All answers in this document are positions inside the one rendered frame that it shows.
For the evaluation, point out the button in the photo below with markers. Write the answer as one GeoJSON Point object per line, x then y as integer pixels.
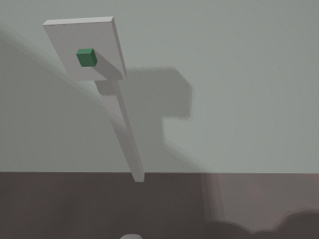
{"type": "Point", "coordinates": [87, 57]}

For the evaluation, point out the panel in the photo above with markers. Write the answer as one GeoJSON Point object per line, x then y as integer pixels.
{"type": "Point", "coordinates": [100, 34]}

